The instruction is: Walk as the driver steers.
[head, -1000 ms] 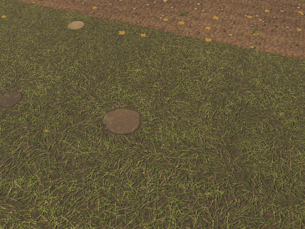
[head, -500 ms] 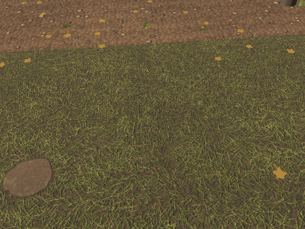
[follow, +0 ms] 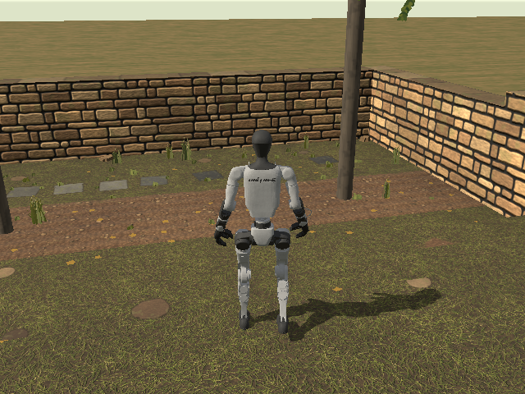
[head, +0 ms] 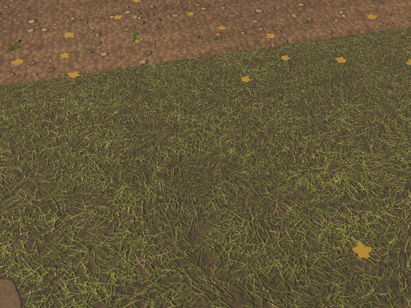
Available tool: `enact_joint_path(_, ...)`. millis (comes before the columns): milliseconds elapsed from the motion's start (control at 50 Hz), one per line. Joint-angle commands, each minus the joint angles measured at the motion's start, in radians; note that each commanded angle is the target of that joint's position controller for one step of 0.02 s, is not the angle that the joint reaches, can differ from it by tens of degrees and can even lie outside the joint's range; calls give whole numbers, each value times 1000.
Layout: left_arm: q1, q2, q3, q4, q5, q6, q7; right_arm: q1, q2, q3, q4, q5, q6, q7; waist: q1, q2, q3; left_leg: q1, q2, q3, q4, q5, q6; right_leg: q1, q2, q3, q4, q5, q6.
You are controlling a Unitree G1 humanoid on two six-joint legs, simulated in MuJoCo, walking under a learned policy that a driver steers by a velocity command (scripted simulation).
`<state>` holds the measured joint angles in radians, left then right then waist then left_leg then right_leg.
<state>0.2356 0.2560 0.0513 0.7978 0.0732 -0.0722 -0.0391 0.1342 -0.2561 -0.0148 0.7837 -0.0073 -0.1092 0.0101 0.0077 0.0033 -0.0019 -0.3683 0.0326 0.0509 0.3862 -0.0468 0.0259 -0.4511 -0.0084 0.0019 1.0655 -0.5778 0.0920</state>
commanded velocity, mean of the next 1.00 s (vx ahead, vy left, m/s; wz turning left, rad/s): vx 0.05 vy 0.00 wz -0.06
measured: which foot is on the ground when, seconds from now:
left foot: down 0.00-1.00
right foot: up 0.00-0.08, down 0.10-1.00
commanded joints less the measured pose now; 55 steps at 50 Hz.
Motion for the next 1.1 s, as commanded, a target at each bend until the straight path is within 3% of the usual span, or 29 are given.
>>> enact_joint_path(20, 211, -27, -19, 46, -32, 17, -54, -181, -103, -28, -99, 9, -26, 21, 101, 20, -97, -72, 86, -35, -111, 130, 115, 264, -44, -79, -287, 159, 64)
enact_joint_path(40, 209, -17, -19, 55, -54, 14, -81, -208, -124, -33, -89, 9, -19, 41, 104, 29, -92, -106, 67, -28, -63, 80, 99, 328, -27, -100, -415, 311, 75)
enact_joint_path(60, 214, 10, -13, 56, -70, 3, -96, -208, -131, -34, -73, 0, -5, 63, 106, 48, -79, -135, 91, -75, -19, 24, 94, 371, -17, -93, -492, 407, 62)
enact_joint_path(80, 220, 54, -3, 46, -71, -9, -92, -149, -120, -32, -41, 3, 7, 85, 102, 35, -90, -131, 121, -131, 9, -24, 87, 399, -29, -71, -520, 482, 25)
enact_joint_path(100, 198, 101, 6, 12, -67, -24, -77, -80, -84, -21, -13, 13, 8, 99, 85, 17, -94, -113, 133, -157, 39, -76, 61, 384, -78, -26, -538, 565, -45)
enact_joint_path(120, 73, 197, 20, -51, -77, -41, -64, 25, -88, -34, -11, 17, 4, 90, -21, -68, -75, -31, 82, -86, 68, -150, 33, 254, -145, 61, -611, 619, -190)
enact_joint_path(140, -38, 207, 30, -75, -66, -39, -65, 16, -111, -43, -24, 11, -2, 56, -54, -124, -54, 41, -2, 11, 109, -180, 3, 123, -173, 129, -676, 413, -276)
enact_joint_path(160, -75, 167, 25, -82, -69, -29, -63, -27, -136, -52, -30, 0, -1, 34, -47, -88, -53, 111, 4, 21, 108, -170, 0, 63, -153, 130, -695, 241, -254)
enact_joint_path(180, -86, 136, 19, -95, -76, -24, -55, -36, -133, -53, -39, 1, 1, 23, -51, -54, -57, 151, 21, 3, 93, -135, 13, 58, -131, 115, -692, 224, -221)
enact_joint_path(220, -69, 115, 15, -100, -78, -14, -42, -13, -118, -50, -28, 25, -3, 26, -38, -30, -64, 155, 35, -22, 56, -56, 29, 129, -97, 76, -656, 291, -175)
enact_joint_path(240, -30, 105, 13, -86, -77, -11, -41, -14, -99, -42, -25, 27, -5, 41, -21, -16, -65, 157, 38, -25, 49, -5, 31, 158, -85, 56, -642, 315, -156)
enact_joint_path(280, 17, 118, 19, -67, -71, -2, -41, -22, -96, -43, -27, 20, -4, 65, -6, -13, -62, 163, 34, -19, 58, 56, 29, 185, -71, 32, -632, 369, -140)
enact_joint_path(320, 0, 126, 23, -74, -73, 2, -40, -40, -111, -49, -37, 15, -4, 72, -5, -14, -70, 173, 33, -15, 69, 85, 20, 197, -66, 21, -626, 431, -134)
enact_joint_path(600, -55, 164, 32, -59, -72, 16, -28, -79, -139, -64, -36, 10, -4, 69, -3, -5, -56, 244, 27, -13, 99, 110, 4, 194, -55, -6, -639, 455, -101)
enact_joint_path(860, -49, 189, 17, -6, -70, 27, -15, -87, -167, -71, -15, 8, -1, 74, 4, -1, -39, 283, 19, -29, 76, 103, 14, 205, -56, -23, -669, 424, -94)
enact_joint_path(880, -25, 191, 17, 8, -68, 32, -14, -65, -171, -73, -4, 6, 3, 72, 5, 1, -31, 284, 20, -34, 56, 4, 19, 205, -57, -21, -689, 332, -99)
enact_joint_path(920, -8, 228, 30, 15, -42, 36, 4, -11, -233, -102, 10, -17, 6, 54, -14, -2, 42, 254, 24, -61, 7, -389, 75, 149, -57, -8, -703, 64, -152)
enact_joint_path(960, -26, 189, 18, 2, -27, 23, 22, 10, -209, -100, 8, -26, -5, 26, -29, 21, 84, 244, 83, -156, -64, -545, 149, 114, -59, 0, -673, 15, -191)
enact_joint_path(1000, -37, 128, -2, -15, -27, 6, 37, 48, -168, -82, 3, -21, -16, -1, -45, 97, 45, 320, 194, -315, -147, -552, 233, 108, -40, -25, -563, 119, -186)
enact_joint_path(1020, -33, 119, -4, -20, -24, -4, 41, 63, -159, -75, 4, -15, -15, -12, -42, 113, 41, 331, 242, -375, -177, -539, 264, 121, -27, -43, -520, 164, -185)
enact_joint_path(1060, 3, 115, -5, -11, -19, -27, 40, 33, -172, -67, -5, -19, 3, -24, -8, 72, 68, 242, 241, -341, -190, -502, 261, 235, -13, -70, -588, 185, -198)
enact_joint_path(1100, 108, 111, -4, 19, -13, -52, 35, -66, -188, -66, -24, -45, 27, -17, 62, 64, 74, 136, 178, -223, -123, -429, 230, 397, -5, -77, -654, 259, -212)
